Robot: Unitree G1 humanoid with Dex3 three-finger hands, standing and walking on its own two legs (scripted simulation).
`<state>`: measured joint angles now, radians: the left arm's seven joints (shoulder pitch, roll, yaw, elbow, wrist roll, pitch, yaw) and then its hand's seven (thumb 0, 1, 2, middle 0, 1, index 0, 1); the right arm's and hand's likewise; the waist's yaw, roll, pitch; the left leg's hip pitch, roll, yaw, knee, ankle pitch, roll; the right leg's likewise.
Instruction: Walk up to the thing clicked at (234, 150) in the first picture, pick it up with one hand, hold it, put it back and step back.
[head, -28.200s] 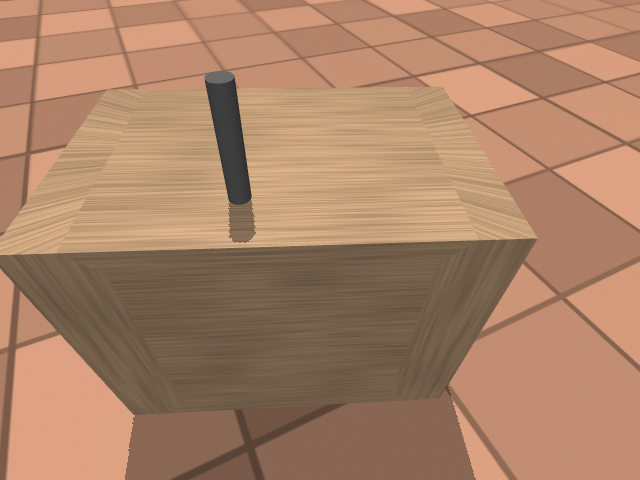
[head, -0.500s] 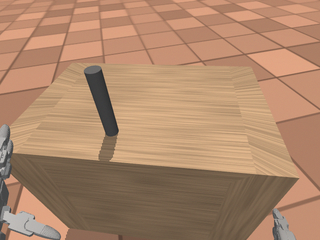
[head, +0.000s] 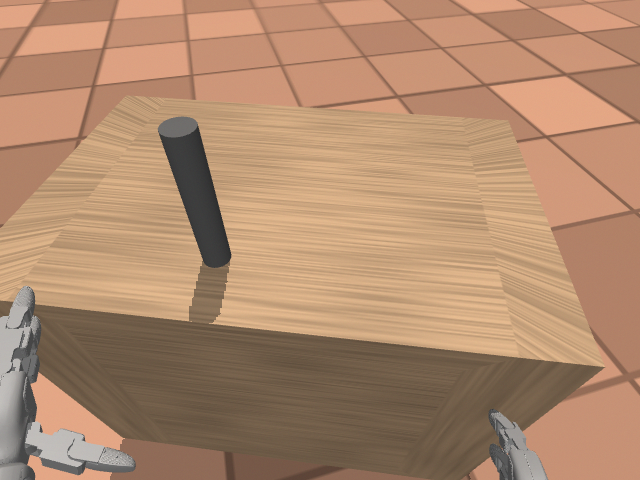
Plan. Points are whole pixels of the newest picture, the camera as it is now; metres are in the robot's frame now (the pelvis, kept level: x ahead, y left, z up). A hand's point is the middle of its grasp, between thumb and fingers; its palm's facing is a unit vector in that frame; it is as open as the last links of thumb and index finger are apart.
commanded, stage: home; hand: left
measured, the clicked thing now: (200, 202) +0.46 +0.22 +0.10
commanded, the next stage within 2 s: none
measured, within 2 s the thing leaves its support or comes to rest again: neither
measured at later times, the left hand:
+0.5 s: hand (210, 447) +0.20 +0.17 -0.10, palm faces +0.10 -0.98 -0.17, open 17.4 cm
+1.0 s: hand out of the picture +0.14 +0.20 -0.13, palm faces -0.05 -0.94 -0.33, open 17.5 cm
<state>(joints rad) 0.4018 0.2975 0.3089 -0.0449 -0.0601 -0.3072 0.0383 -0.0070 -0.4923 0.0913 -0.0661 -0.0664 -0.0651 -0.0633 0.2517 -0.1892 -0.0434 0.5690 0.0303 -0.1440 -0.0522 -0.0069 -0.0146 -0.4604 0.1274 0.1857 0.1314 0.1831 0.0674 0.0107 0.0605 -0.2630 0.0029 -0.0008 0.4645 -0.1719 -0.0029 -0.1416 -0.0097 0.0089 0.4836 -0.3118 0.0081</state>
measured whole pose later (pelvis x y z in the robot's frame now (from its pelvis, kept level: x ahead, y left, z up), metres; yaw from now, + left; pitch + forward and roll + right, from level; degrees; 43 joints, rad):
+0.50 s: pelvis +0.02 +0.00 +0.00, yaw +0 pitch +1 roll +0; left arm 0.26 0.18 0.03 0.49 -0.01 -0.10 0.06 -0.01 -0.54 0.06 -0.06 -0.05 -0.06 -0.05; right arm 0.20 -0.19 0.01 0.66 0.01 -0.07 -0.06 0.01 -0.88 -0.89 0.20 0.30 0.20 0.30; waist 0.01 -0.04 0.04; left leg -0.29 0.01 0.00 0.49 -0.22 -0.01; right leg -0.15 0.00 0.01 0.47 -0.33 0.00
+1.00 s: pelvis +0.01 -0.01 +0.00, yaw -1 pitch -1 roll +0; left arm 0.22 0.28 -0.02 0.73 0.04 -0.04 0.03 0.00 -0.55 0.05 -0.06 -0.05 -0.06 -0.05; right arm 0.19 -0.29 -0.01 0.77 -0.03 -0.01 0.00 0.01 -0.90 -0.90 0.20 0.30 0.21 0.30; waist -0.01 0.01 0.00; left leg -0.28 0.03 0.01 0.51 -0.21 -0.01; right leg -0.15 0.01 0.02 0.50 -0.33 0.00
